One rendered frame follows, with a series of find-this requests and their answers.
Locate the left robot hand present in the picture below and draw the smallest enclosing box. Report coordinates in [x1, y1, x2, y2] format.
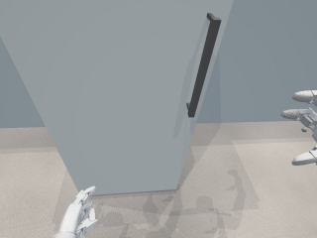
[57, 186, 98, 238]

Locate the handle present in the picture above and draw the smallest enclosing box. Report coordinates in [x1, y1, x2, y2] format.
[186, 13, 222, 118]

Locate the right robot hand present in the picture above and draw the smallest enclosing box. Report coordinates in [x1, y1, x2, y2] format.
[280, 90, 317, 166]

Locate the fridge door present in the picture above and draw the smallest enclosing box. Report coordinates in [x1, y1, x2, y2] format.
[0, 0, 234, 195]

